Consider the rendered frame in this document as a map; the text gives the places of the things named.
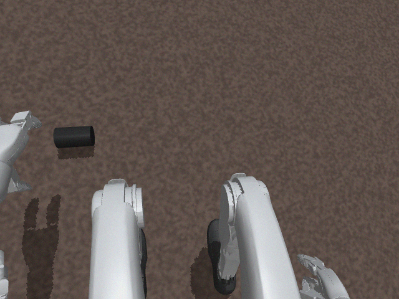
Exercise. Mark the right robot foot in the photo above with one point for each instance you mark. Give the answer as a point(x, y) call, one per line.
point(223, 286)

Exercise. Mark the left robot arm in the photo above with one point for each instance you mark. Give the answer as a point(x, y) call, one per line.
point(5, 177)

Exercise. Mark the left robot hand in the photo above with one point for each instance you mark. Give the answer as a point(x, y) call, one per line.
point(13, 140)

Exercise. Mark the can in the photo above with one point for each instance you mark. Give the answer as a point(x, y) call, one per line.
point(77, 136)

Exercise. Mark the right robot hand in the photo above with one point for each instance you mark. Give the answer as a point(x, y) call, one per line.
point(327, 285)

